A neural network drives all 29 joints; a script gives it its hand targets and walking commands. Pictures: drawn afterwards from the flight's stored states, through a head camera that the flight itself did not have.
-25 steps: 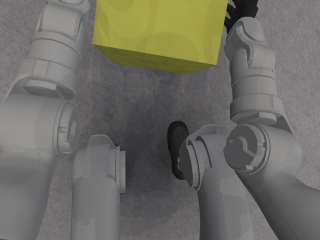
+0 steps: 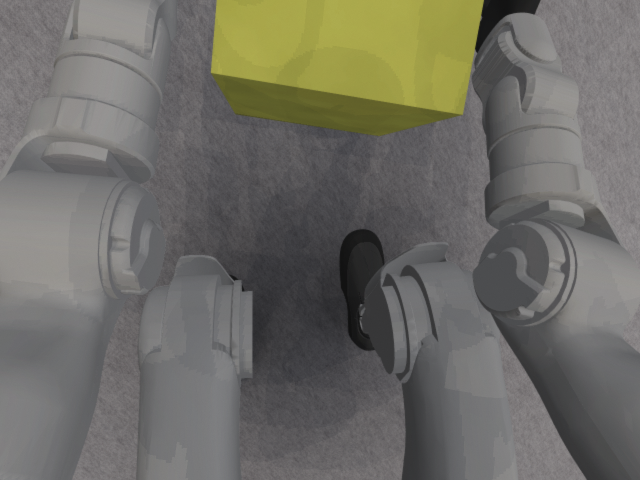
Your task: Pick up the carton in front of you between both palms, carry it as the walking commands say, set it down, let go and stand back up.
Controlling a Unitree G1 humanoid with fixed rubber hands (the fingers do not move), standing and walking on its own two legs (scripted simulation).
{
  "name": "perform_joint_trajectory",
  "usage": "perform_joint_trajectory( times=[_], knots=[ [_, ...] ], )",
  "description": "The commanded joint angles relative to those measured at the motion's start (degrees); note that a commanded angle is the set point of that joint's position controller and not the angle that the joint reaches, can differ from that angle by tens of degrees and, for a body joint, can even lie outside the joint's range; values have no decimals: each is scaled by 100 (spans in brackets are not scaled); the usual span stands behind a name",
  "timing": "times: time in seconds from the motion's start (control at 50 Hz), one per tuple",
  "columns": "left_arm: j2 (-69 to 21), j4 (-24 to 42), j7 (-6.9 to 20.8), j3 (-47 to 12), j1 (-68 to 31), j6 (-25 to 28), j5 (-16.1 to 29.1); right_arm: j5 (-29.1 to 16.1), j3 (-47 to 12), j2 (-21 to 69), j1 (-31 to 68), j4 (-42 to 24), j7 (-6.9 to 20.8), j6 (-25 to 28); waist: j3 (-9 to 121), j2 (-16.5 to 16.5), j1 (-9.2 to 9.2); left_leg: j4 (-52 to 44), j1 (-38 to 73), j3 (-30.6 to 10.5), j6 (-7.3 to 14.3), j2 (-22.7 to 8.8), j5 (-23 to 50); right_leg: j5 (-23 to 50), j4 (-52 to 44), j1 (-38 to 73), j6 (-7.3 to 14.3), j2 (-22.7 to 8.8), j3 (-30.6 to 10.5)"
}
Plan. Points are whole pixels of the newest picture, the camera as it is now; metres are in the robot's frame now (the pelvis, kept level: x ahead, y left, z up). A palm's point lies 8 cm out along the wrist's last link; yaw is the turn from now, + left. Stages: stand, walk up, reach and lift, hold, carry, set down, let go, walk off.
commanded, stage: set down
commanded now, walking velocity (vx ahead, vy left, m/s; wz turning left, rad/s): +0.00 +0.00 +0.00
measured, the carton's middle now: (333, 19) +0.55 -0.04 -0.24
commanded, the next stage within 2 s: let go in 1.64 s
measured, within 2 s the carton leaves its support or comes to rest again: rests again in 0.36 s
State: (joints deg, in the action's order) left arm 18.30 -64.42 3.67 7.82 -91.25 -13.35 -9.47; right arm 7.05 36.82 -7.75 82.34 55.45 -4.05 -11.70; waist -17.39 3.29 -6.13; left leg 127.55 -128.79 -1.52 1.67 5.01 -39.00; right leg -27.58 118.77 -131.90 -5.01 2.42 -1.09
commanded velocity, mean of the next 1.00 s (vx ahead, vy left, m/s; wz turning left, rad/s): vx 0.00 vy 0.00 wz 0.00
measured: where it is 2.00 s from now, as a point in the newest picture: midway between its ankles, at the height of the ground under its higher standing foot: (295, 332)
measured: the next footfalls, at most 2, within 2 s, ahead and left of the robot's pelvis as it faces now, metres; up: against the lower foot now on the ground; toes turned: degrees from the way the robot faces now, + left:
none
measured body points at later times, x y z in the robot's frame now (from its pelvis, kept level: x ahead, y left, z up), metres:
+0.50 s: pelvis +0.00 +0.00 +0.00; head +0.38 +0.05 +0.22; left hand +0.58 +0.15 -0.21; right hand +0.52 -0.21 -0.19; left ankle +0.07 +0.10 -0.35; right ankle +0.14 -0.14 -0.34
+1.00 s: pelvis +0.00 -0.01 +0.06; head +0.36 +0.00 +0.33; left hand +0.62 +0.16 -0.06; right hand +0.53 -0.21 -0.07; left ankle +0.07 +0.10 -0.35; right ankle +0.14 -0.14 -0.35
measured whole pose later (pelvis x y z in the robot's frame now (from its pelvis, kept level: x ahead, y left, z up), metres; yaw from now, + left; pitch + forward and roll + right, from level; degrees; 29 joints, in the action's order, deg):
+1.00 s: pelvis +0.00 -0.01 +0.06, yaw +0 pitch +43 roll -3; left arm 31.9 -66.7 3.2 -1.2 -90.9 -11.9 5.3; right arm -6.3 20.2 -6.3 72.8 43.8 -13.3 -11.3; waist -11.1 0.1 -8.4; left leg 114.4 -120.4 -2.0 0.4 3.5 -36.5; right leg -25.2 106.7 -124.3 -3.1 2.8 -0.9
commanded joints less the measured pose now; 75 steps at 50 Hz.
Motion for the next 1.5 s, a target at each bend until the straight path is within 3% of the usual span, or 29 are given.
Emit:
perform_joint_trajectory(
  times=[0.0,0.2,0.26,0.3,0.34,0.38,0.42,0.52,0.6,0.66,0.76,0.86,1.0,1.26,1.48],
  knots=[
    [-3557,165,852,-738,-1597,140,156,-283,-1305,4108,1790,94,1045,-57,4328,-1126,150,-1564,1855,-224,95,-8,1872,1259,-97,2608,259,358,473],
    [-3038,0,816,-574,-1443,56,-62,-168,-998,3632,1598,279,1022,-46,3919,-1064,151,-1517,2006,-319,128,-69,1807,1007,9,2469,212,322,486],
    [-2473,39,685,-529,-1480,119,-86,-177,-833,3241,1420,255,891,44,3991,-1087,129,-1513,2168,-347,91,-138,1926,1096,37,2626,151,279,551],
    [-1559,46,497,-344,-1352,192,-120,-175,-577,2453,1094,250,685,176,4101,-1120,105,-1518,2304,-360,26,-217,2007,1174,27,2775,76,210,629],
    [61,186,91,-221,-1361,348,-91,-170,-274,980,577,345,273,425,4346,-1187,76,-1498,2587,-346,-83,-321,2136,1324,-13,2920,26,123,682],
    [1443,234,-358,-410,-1603,563,242,-505,-412,-368,469,424,-170,729,4700,-1284,34,-1443,2873,-386,-162,-387,2361,1613,7,3029,5,57,696],
    [1668,262,-486,-831,-2070,674,756,-976,-743,-769,720,510,-332,908,5063,-1440,-118,-1397,3040,-492,-193,-429,2499,1844,60,3018,52,21,667],
    [1327,469,-330,-1760,-2622,791,1824,-1601,-1356,-874,1115,378,-357,1045,5638,-1713,-580,-1331,3156,-553,-239,-524,2619,2233,9,3125,219,-127,624],
    [1479,251,-207,-1856,-2394,712,2048,-1682,-1509,-925,904,80,-468,954,6163,-1645,-689,-1340,3131,-422,-232,-532,2490,2442,-141,3732,227,-139,618],
    [1687,164,-213,-1699,-2233,657,1951,-1678,-1578,-931,766,-334,-600,863,6838,-1606,-615,-1399,3272,-243,-211,-492,2415,2579,-300,4297,233,-87,607],
    [2080,623,-287,-1260,-2105,451,1657,-1644,-1678,-910,613,-1433,-867,565,8226,-1421,-391,-1732,3565,113,-156,-285,2263,2751,-676,5424,255,88,664],
    [2066,481,-178,-898,-1819,239,1512,-1458,-1674,-595,356,-1741,-978,209,7442,-1185,-350,-2307,3221,192,-48,-221,1686,2076,-1262,5152,197,142,682],
    [1927,287,48,-701,-1638,230,1394,-1211,-1601,-356,229,-1877,-902,69,7173,-1137,-410,-2979,3297,171,-44,-183,1630,1936,-1956,5082,151,137,669],
    [1871,1000,127,-365,-1356,24,995,-1083,-1438,-309,-420,-2562,-796,-144,8300,-1572,-444,-4189,5154,227,-151,-34,2801,2627,-3262,5717,128,184,734],
    [1627,997,277,-30,-762,16,741,-836,-1319,-79,-1008,-2745,-632,-168,7994,-1467,-455,-5455,6035,141,-208,-16,3391,3011,-4520,6393,91,166,667]
  ],
)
